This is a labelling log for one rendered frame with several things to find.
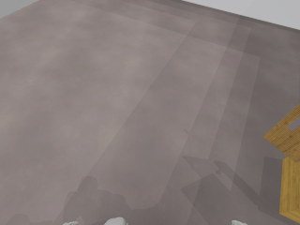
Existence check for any cupboard door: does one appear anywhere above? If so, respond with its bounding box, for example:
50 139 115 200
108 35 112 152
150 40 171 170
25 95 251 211
263 104 300 166

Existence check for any handle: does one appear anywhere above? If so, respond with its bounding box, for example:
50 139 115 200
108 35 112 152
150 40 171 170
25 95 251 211
288 117 300 131

